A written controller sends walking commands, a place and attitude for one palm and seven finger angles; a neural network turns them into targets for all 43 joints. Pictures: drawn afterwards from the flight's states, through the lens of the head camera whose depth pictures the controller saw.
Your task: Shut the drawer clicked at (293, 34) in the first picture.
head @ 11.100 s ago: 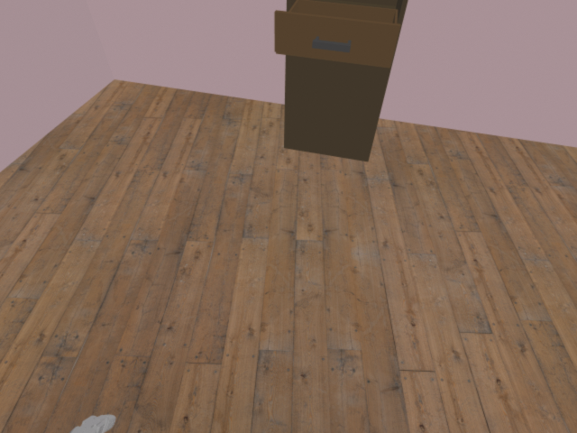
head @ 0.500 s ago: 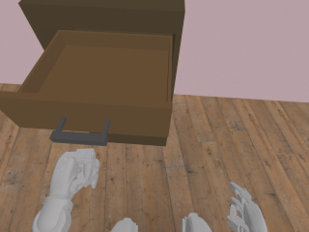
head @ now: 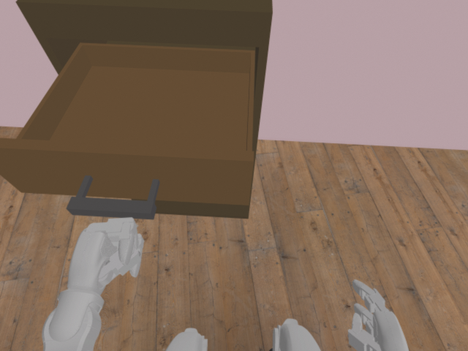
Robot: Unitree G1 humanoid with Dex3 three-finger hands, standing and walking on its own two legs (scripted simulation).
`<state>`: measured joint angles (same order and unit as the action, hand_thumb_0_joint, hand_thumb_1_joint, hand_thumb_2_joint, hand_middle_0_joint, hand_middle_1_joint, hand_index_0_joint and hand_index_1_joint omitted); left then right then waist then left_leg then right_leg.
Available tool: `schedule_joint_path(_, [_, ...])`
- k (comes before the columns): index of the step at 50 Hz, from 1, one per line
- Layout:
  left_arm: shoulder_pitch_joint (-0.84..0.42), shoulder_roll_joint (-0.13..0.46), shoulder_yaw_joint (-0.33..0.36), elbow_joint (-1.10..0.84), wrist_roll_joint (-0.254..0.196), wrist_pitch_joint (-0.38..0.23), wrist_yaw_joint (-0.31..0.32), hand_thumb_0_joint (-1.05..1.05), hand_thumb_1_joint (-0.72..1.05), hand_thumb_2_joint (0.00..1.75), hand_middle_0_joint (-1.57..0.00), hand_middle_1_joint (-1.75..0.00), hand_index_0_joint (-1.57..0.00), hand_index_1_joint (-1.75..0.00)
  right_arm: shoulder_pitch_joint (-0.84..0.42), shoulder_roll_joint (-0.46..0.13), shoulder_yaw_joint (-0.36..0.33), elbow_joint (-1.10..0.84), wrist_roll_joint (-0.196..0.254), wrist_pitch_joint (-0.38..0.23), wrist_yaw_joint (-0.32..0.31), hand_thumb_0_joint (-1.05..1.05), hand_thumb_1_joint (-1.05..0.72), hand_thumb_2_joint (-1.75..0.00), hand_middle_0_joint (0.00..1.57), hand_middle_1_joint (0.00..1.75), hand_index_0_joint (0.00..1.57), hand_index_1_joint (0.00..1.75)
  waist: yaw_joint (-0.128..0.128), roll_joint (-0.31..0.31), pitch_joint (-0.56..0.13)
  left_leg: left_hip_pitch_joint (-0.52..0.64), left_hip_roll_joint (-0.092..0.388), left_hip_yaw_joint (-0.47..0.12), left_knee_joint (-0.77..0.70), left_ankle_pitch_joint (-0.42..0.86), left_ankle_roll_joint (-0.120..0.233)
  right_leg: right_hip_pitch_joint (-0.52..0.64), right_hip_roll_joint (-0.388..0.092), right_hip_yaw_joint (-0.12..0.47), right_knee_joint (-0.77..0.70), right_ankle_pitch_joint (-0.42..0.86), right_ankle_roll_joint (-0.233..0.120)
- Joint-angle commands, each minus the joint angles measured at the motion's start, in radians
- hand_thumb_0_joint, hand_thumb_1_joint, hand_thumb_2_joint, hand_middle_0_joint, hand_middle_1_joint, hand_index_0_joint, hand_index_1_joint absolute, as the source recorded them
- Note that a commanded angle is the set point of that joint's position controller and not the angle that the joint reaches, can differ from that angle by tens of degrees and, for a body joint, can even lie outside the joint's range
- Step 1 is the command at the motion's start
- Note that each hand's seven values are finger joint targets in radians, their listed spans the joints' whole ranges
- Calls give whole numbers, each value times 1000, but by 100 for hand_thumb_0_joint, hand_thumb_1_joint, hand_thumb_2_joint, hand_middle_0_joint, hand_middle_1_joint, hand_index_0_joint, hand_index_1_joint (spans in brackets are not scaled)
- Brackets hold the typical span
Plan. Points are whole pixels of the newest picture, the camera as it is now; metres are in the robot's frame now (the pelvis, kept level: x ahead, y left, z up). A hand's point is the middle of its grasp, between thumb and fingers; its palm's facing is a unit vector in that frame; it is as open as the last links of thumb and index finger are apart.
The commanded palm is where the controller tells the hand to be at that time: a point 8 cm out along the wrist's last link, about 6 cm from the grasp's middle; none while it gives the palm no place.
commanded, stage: push the drawer shut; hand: left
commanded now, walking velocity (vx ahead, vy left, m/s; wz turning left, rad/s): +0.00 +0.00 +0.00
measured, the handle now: (116, 196) +0.35 +0.21 +0.05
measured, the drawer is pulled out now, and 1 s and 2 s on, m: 0.30 0.21 0.10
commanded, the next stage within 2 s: none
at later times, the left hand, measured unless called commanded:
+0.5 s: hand (137, 235) +0.29 +0.17 +0.04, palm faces -0.05 -1.00 -0.06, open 3.1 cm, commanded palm +0.29 +0.22 +0.05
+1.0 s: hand (150, 198) +0.36 +0.16 +0.04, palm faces -0.04 -1.00 -0.05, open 3.2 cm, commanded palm +0.35 +0.21 +0.05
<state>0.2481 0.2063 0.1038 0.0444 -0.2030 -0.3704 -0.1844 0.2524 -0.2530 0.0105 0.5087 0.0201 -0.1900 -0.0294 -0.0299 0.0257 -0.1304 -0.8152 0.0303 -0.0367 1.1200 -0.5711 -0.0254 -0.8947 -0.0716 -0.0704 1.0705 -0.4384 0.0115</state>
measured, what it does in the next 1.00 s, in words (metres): stands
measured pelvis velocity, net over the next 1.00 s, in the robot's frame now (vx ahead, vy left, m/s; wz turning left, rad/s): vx -0.02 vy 0.01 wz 0.00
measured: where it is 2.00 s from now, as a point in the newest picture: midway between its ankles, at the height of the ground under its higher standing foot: outside the picture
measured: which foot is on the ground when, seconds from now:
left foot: down 0.00-1.00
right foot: down 0.00-1.00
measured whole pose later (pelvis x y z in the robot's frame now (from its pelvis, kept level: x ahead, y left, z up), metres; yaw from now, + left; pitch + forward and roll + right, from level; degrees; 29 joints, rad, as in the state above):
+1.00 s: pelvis -0.02 +0.01 +0.00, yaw +0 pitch +16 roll -1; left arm -0.28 0.24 0.15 0.53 -0.15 -0.38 -0.15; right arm 0.27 -0.26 0.02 0.60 0.02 -0.13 -0.03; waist -0.06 0.01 -0.11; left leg -0.85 0.02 -0.03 1.10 -0.53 -0.02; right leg -0.93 -0.08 -0.06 1.04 -0.39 0.02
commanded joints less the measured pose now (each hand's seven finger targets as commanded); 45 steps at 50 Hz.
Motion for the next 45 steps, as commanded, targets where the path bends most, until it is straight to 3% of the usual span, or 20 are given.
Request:
schedule_joint_path(1, [-24, 107, 70, -224, -12, -61, 9, 0, 90, 90, -140, -160, -140, -160, -23, -115, -53, -155, 1, -48, -9, 0, -90, -90, 20, 30, 20, 30, 8, -15, -254, 41, -44, 31, -182, 324, 32, 304, 44, 13, -138, 214, -27])
schedule_joint_path(2, [-11, 94, 59, -213, -9, -58, 10, 0, 90, 90, -140, -160, -140, -160, -28, -112, -53, -159, 1, -45, -7, 0, -90, -90, 20, 30, 20, 30, 10, -15, -228, 33, -45, 34, -188, 304, 30, 296, 43, 12, -143, 192, -26])
schedule_joint_path(3, [-61, 87, 46, -219, -9, -60, 14, 0, 90, 90, -140, -160, -140, -160, -28, -115, -50, -159, 1, -44, -7, 0, -90, -90, 20, 30, 20, 30, -6, -27, -211, 23, -45, 32, -182, 283, 32, 277, 44, 14, -147, 172, -23])
schedule_joint_path(5, [-149, 116, 62, -218, -1, -69, 24, 0, 90, 90, -140, -160, -140, -160, -32, -120, -50, -146, -3, -42, -13, 0, -90, -90, 20, 30, 20, 30, -18, -34, -195, 5, -42, 25, -174, 249, 34, 245, 45, 17, -145, 123, -24])
schedule_joint_path(8, [-184, 112, 69, -197, 1, -76, 20, 0, 90, 90, -140, -160, -140, -160, -29, -118, -50, -139, -2, -45, -14, 0, -90, -90, 20, 30, 20, 30, -8, 9, -228, 26, -44, 26, -176, 259, 30, 249, 44, 16, -136, 132, -29])
schedule_joint_path(10, [-196, 116, 66, -186, -2, -71, 13, 0, 90, 90, -140, -160, -140, -160, -29, -122, -50, -137, -2, -44, -14, 0, -90, -90, 20, 30, 20, 30, -11, 2, -254, 33, -43, 25, -170, 287, 33, 258, 46, 16, -130, 164, -29])
schedule_joint_path(13, [-268, 107, 53, -145, -3, -54, 1, 0, 90, 90, -140, -160, -140, -160, -27, -122, -47, -126, 0, -38, -14, 0, -90, -90, 20, 30, 20, 30, -20, 2, -254, 42, -43, 24, -178, 285, 31, 259, 46, 15, -138, 165, -27])
schedule_joint_path(14, [-297, 129, 76, -132, -4, -49, 1, 0, 90, 90, -140, -160, -140, -160, -28, -125, -49, -120, 1, -36, -16, 0, -90, -90, 20, 30, 20, 30, -21, -1, -255, 39, -41, 22, -178, 274, 30, 252, 46, 16, -139, 152, -26])
schedule_joint_path(15, [-333, 129, 71, -136, -5, -49, 2, 0, 90, 90, -140, -160, -140, -160, -32, -125, -46, -116, 0, -36, -18, 0, -90, -90, 20, 30, 20, 30, -22, 23, -255, 46, -41, 19, -179, 286, 31, 247, 47, 14, -134, 160, -29])
schedule_joint_path(18, [-368, 101, 51, -112, -9, -41, 4, 0, 90, 90, -140, -160, -140, -160, -31, -123, -45, -109, 1, -38, -18, 0, -90, -90, 20, 30, 20, 30, -24, 11, -266, 57, -42, 17, -183, 286, 29, 247, 45, 11, -137, 161, -27])
schedule_joint_path(25, [-536, 121, 54, -24, 4, -43, 18, 0, 90, 90, -140, -160, -140, -160, -31, -133, -41, -77, 1, -32, -25, 0, -90, -90, 20, 30, 20, 30, -43, -17, -261, 40, -40, 9, -188, 230, 32, 218, 45, 13, -147, 96, -26])
schedule_joint_path(28, [-621, 113, 42, 12, 8, -41, 18, 0, 90, 90, -140, -160, -140, -160, -32, -131, -40, -68, 4, -29, -28, 0, -90, -90, 20, 30, 20, 30, -44, 15, -271, 52, -43, 12, -196, 202, 30, 210, 44, 17, -152, 74, -28])
schedule_joint_path(30, [-661, 141, 60, 47, 15, -39, 23, 0, 90, 90, -140, -160, -140, -160, -23, -138, -40, -59, 4, -25, -30, 0, -90, -90, 20, 30, 20, 30, -49, -10, -282, 44, -40, 8, -197, 203, 32, 214, 45, 17, -150, 73, -28])
schedule_joint_path(32, [-691, 124, 48, 62, 15, -38, 24, 0, 90, 90, -140, -160, -140, -160, -22, -133, -40, -57, 4, -23, -27, 0, -90, -90, 20, 30, 20, 30, -44, 30, -295, 63, -42, 11, -205, 203, 28, 214, 43, 18, -154, 77, -29])
schedule_joint_path(36, [-728, 162, 92, 113, 18, -40, 32, 0, 90, 90, -140, -160, -140, -160, -7, -137, -41, -50, 0, -11, -26, 0, -90, -90, 20, 30, 20, 30, -37, 6, -324, 63, -41, 13, -207, 237, 29, 245, 46, 22, -155, 112, -28])
schedule_joint_path(38, [-743, 137, 70, 127, 18, -45, 32, 0, 90, 90, -140, -160, -140, -160, -5, -134, -39, -50, 0, -7, -21, 0, -90, -90, 20, 30, 20, 30, -36, 24, -316, 67, -41, 15, -217, 245, 24, 250, 45, 21, -157, 124, -31])
schedule_joint_path(40, [-772, 150, 78, 179, 23, -47, 37, 0, 90, 90, -140, -160, -140, -160, 5, -139, -40, -43, 0, 0, -20, 0, -90, -90, 20, 30, 20, 30, -50, -16, -287, 56, -36, 10, -217, 234, 27, 229, 49, 15, -159, 110, -30])
schedule_joint_path(42, [-824, 143, 71, 183, 29, -61, 41, 0, 90, 90, -140, -160, -140, -160, 10, -138, -42, -39, -1, 6, -17, 0, -90, -90, 20, 30, 20, 30, -50, 18, -300, 60, -38, 15, -217, 227, 26, 224, 47, 21, -158, 109, -30])
schedule_joint_path(45, [-879, 152, 73, 220, 39, -73, 47, 0, 90, 90, -140, -160, -140, -160, 23, -142, -45, -32, -4, 13, -16, 0, -90, -90, 20, 30, 20, 30, -59, 12, -308, 58, -38, 16, -211, 227, 29, 219, 49, 23, -155, 113, -30])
